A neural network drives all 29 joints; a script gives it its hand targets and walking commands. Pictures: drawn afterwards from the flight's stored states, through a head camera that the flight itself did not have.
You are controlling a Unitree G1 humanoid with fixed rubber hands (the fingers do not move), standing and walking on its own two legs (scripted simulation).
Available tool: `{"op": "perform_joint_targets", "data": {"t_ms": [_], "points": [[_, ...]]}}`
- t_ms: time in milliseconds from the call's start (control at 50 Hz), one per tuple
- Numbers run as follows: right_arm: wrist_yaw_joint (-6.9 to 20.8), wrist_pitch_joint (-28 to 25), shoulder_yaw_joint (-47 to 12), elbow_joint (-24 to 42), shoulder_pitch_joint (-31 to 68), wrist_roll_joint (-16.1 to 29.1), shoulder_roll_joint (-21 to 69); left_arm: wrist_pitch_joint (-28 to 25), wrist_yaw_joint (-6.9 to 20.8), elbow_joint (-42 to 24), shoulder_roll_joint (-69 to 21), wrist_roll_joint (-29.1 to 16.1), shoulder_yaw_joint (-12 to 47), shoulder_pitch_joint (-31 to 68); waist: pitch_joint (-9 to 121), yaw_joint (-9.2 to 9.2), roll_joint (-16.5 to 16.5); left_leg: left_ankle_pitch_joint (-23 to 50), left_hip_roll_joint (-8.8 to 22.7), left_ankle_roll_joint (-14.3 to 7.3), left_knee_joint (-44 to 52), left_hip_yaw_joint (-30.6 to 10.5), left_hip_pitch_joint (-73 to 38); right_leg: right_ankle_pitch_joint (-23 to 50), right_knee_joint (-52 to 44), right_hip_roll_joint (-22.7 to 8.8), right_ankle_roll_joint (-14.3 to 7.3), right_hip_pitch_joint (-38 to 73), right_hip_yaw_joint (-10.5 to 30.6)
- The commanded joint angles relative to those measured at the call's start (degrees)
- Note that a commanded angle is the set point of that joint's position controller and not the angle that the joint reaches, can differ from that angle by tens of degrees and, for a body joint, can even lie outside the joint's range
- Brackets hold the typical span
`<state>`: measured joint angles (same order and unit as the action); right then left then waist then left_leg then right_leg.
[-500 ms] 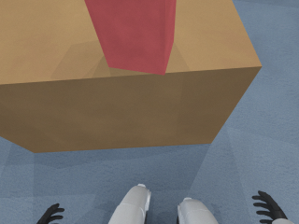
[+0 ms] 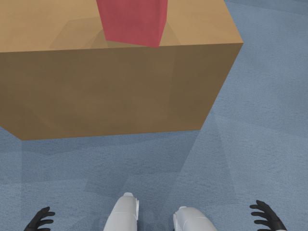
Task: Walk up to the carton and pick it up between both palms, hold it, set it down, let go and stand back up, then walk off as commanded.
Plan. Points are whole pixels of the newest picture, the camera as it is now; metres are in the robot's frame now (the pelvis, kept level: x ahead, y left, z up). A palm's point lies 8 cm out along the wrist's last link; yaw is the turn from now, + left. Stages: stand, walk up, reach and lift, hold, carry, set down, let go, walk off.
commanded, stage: walk off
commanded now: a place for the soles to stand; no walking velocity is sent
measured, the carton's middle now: out of the picture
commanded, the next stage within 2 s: stand in 0.68 s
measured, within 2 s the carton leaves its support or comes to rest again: neither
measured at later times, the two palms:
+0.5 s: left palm out of the picture -0.10 +0.33 -0.10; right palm out of the picture -0.07 -0.30 -0.09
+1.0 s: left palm out of the picture -0.26 +0.30 -0.09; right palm out of the picture -0.20 -0.31 -0.10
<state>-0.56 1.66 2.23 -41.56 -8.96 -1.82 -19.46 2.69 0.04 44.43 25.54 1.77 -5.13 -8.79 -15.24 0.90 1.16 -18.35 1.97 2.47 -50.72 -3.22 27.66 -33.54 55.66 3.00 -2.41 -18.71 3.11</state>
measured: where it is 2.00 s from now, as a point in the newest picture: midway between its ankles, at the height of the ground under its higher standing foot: outside the picture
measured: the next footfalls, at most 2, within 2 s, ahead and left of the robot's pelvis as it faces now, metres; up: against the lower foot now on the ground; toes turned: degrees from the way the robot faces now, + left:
right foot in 0.02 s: +0.03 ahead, -0.12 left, +0.00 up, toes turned +3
left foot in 0.38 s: -0.11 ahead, +0.13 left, +0.00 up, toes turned +1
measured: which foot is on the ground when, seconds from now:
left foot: down 0.00-0.04, up 0.06-0.36, down 0.38-0.72, up 0.74-0.88, down 0.90-1.00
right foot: up 0.00-0.00, down 0.02-0.40, up 0.42-0.68, down 0.70-1.00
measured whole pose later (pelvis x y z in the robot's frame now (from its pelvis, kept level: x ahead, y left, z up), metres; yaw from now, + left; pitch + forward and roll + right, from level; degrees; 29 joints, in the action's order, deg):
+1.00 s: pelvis -0.28 +0.00 +0.02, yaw +6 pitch -6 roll +0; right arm 0.9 -1.2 3.8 -54.3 -14.6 -1.3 -22.3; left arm 0.2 0.9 53.0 18.8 1.9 -3.6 -13.4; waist -8.2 0.3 -1.3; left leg -18.3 -3.1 -0.2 -44.0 -5.0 20.1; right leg -28.3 47.8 -1.7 -1.0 -17.1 1.3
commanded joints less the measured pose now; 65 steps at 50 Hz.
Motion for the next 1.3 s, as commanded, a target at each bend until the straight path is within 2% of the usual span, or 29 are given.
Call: {"op": "perform_joint_targets", "data": {"t_ms": [0,20,40,60,80,120,280,360,380,400,420,460,520,640,680,700,720,740,780,860,900,920,940,980,1080,1120,1160,1220,1280], "points": [[-1.1,-0.3,6.0,5.2,1.2,0.1,-18.7,-2.2,0.0,-3.1,11.5,0.6,-3.9,-7.9,18.3,2.24,-13.1,17.6,7.7,-10.8,11.8,-14.0,-3.5,3.5,-22.1,-2.5,-2.8,11.2,1.0],[-1.3,-0.2,5.4,5.1,-0.2,0.6,-16.3,-2.4,0.1,-2.8,14.0,1.0,-4.1,-8.9,17.8,2.61,2.3,6.6,-1.2,-6.9,-2.3,-8.1,3.1,8.9,-31.3,-10.0,-6.8,11.2,16.5],[-1.8,-0.1,5.6,5.4,3.2,1.7,-15.5,-2.5,-0.3,-4.4,18.2,0.8,-4.7,-2.7,15.3,2.95,12.8,-18.6,-10.0,-4.3,-12.3,-5.3,8.2,20.3,-33.2,-24.1,-15.4,2.3,33.9],[-2.3,-0.1,6.2,4.2,4.3,1.3,-17.3,-2.2,-0.6,-5.8,18.0,1.5,-4.5,-0.9,12.6,3.04,9.7,-21.3,-7.6,-5.2,-19.3,-11.1,5.5,23.3,-34.2,-26.8,-18.0,-4.5,36.9],[-1.9,-0.2,5.8,2.9,2.9,1.7,-16.5,-2.8,-1.1,-6.3,15.6,1.6,-3.8,-0.5,12.8,2.01,2.4,-17.2,-9.1,-5.3,-22.7,-12.4,5.7,28.7,-31.8,-24.6,-15.2,-1.7,29.7],[-1.5,-0.2,6.0,1.6,-2.5,1.7,-17.6,-3.2,-1.5,-6.8,13.1,1.0,-3.6,3.1,14.2,-0.27,4.0,-12.6,-8.6,-4.3,-23.1,-10.1,5.7,26.5,-28.6,-20.7,-12.7,2.8,22.4],[-0.1,-0.5,5.6,2.2,-4.3,1.7,-17.4,-2.4,-2.3,-7.6,13.0,1.3,-4.4,-1.3,15.3,1.5,10.7,-16.7,-5.9,-2.7,-10.4,-4.1,4.2,31.3,-25.6,-20.5,-13.8,10.0,19.1],[0.2,-1.0,6.1,-0.7,-11.2,1.9,-16.2,-1.0,-2.0,-7.8,12.2,0.9,-3.5,1.5,18.8,-2.15,11.1,-10.3,-5.9,-5.1,10.3,-0.3,-14.1,31.4,-22.1,-17.1,-8.7,-0.1,13.1],[0.3,-1.3,6.4,-1.4,-13.1,1.5,-16.6,-0.7,-1.9,-7.1,10.5,0.6,-3.0,0.8,20.1,-3.31,5.5,-11.2,-6.1,-6.4,18.2,-2.7,-19.9,24.5,-17.5,-14.0,-6.1,-5.8,10.4],[0.3,-1.2,7.5,-0.9,-12.8,0.2,-21.7,-0.9,-1.7,-8.0,6.9,-0.2,-2.6,3.8,18.4,-5.78,-10.5,-12.4,5.7,-11.8,26.3,-25.4,-18.1,8.2,-7.6,-3.3,-1.4,-17.2,5.8],[0.2,-1.0,8.4,0.0,-9.7,1.0,-26.1,-1.1,-2.6,-7.4,9.1,0.5,-3.7,6.8,15.9,-6.88,-16.3,-4.8,16.6,-19.9,32.1,-39.7,-2.3,-5.5,5.3,1.8,0.9,-9.5,4.1],[-0.9,-1.8,6.4,2.7,-2.2,0.0,-21.2,-1.4,-2.7,-3.1,11.6,0.0,-4.0,2.6,14.1,-2.59,-4.7,10.7,13.6,-17.9,25.5,-31.8,-2.9,-1.7,17.8,2.2,0.4,-8.9,11.1],[-1.6,-2.5,5.3,3.1,0.8,0.6,-17.5,-1.7,-2.9,-2.3,10.0,-0.2,-3.6,-4.1,15.4,-1.17,-11.3,18.6,11.4,-17.3,20.0,-25.1,-11.5,2.5,21.2,2.8,1.3,-13.7,8.4],[-0.6,-1.9,6.4,-0.1,-2.6,-0.8,-18.9,-3.5,-0.7,0.4,10.7,-0.1,-3.3,-3.8,12.3,-3.49,-14.7,-15.7,10.3,-15.8,26.4,-23.6,-8.8,-7.0,-4.9,-1.9,1.4,-5.3,0.7],[-0.3,-1.5,6.1,0.3,-0.2,-0.8,-18.8,-4.5,-0.3,3.4,10.8,0.0,-3.6,-9.3,13.7,0.5,-13.2,-18.5,8.0,-11.9,23.7,-17.5,2.1,-3.3,-20.2,-2.5,-1.5,11.4,-1.8],[-0.7,-1.4,5.4,-0.2,-0.7,-0.8,-16.7,-5.1,-0.4,4.5,10.9,0.1,-3.4,-11.2,12.1,2.04,-4.6,-16.4,4.1,-9.4,14.3,-14.1,7.0,-7.0,-27.2,-3.2,-2.5,13.7,4.6],[-0.7,-1.8,4.6,-0.6,2.3,0.5,-12.8,-5.5,-0.6,5.1,14.3,0.1,-2.9,-10.0,9.7,3.09,9.6,-19.4,-6.4,-5.6,2.8,-10.1,13.4,-25.6,-37.9,-17.5,-8.0,4.7,29.1],[-1.1,-2.3,5.9,-1.6,2.4,1.0,-15.0,-5.1,-1.0,2.6,16.5,0.4,-3.3,-4.3,2.7,2.0,8.2,-15.7,-5.1,-4.7,-4.3,-10.2,7.3,-28.7,-45.6,-26.0,-13.3,-12.7,40.7],[-0.3,-2.8,5.9,-4.7,0.1,1.8,-14.5,-6.3,-1.4,0.8,13.6,0.1,-2.9,1.6,2.9,-0.75,1.1,-6.2,-3.8,-3.9,-5.7,-10.1,2.0,-10.9,-41.5,-21.6,-10.3,-10.0,28.6],[0.6,-4.0,5.1,-5.5,-3.9,1.1,-14.6,-5.9,-0.9,-0.1,10.9,0.5,-2.9,1.6,9.7,-0.9,7.3,-7.5,-2.1,-3.9,2.0,-5.1,-4.6,2.7,-32.9,-17.4,-10.6,-2.8,18.4],[0.7,-4.9,4.3,-6.8,-4.8,1.4,-13.4,-5.3,-0.5,-0.5,10.2,0.5,-2.2,3.9,8.9,-2.49,9.0,-3.0,-2.8,-5.0,14.6,-3.1,-14.8,-2.7,-31.1,-13.7,-7.4,-8.6,12.4],[0.7,-5.3,4.4,-6.9,-5.3,0.9,-14.0,-4.8,-0.5,0.1,9.4,0.5,-2.1,3.1,9.2,-2.84,7.4,-5.6,-3.6,-5.7,18.4,-5.3,-20.2,-6.4,-27.7,-11.7,-6.0,-12.1,10.1],[0.6,-5.5,5.0,-7.2,-6.0,0.3,-16.3,-4.5,0.0,0.7,7.0,-0.2,-1.5,2.0,9.9,-3.79,-1.9,-15.3,2.4,-8.4,24.0,-18.8,-21.3,-13.3,-24.2,-7.4,-2.5,-18.2,6.8],[0.5,-5.6,5.1,-7.1,-4.3,0.1,-19.7,-5.0,-0.1,3.5,8.6,-0.2,-2.6,0.4,9.2,-2.35,-5.1,-35.3,10.6,-13.7,34.8,-32.0,-4.4,1.3,-8.7,-4.5,-0.3,-3.2,-0.6],[0.3,-5.0,3.9,-5.6,1.8,0.4,-16.6,-5.8,0.5,6.1,7.9,-0.3,-1.9,-6.9,12.1,0.65,-6.7,-21.9,2.7,-9.9,25.7,-16.6,2.2,-0.2,-20.7,-6.3,-2.7,6.7,4.9],[0.5,-4.5,3.6,-6.4,2.1,1.2,-14.0,-5.8,0.6,6.5,11.8,0.1,-2.1,-5.4,7.8,0.51,-0.8,-19.6,-4.9,-6.0,12.6,-7.1,4.0,-22.5,-37.4,-16.0,-7.5,0.0,21.4],[0.7,-4.7,4.2,-9.0,-1.9,1.5,-14.2,-6.1,0.1,5.2,13.2,0.0,-2.1,-0.2,6.5,-1.51,1.4,-8.5,-3.6,-5.1,9.2,-2.8,-3.3,-21.7,-40.8,-19.9,-9.5,-5.4,22.5],[0.7,-5.3,4.5,-10.5,-4.5,1.0,-14.2,-5.7,0.2,4.0,9.4,-0.5,-1.4,2.5,9.4,-2.69,2.8,-0.5,-2.1,-5.6,15.6,-4.4,-15.2,-10.2,-35.7,-13.1,-5.9,-9.1,12.1],[0.8,-5.3,4.6,-10.1,-2.8,0.4,-16.9,-4.5,0.5,4.9,7.8,-0.3,-1.5,2.3,7.0,-2.55,-1.0,-24.5,4.1,-8.8,30.7,-19.7,-9.8,-11.8,-26.5,-7.3,-1.8,-9.0,4.7]]}}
